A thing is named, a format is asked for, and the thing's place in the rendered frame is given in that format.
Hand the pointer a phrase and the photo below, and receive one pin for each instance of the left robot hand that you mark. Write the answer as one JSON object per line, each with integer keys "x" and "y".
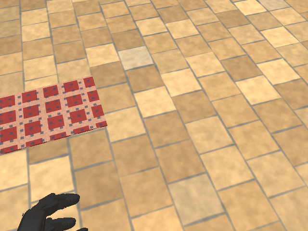
{"x": 35, "y": 218}

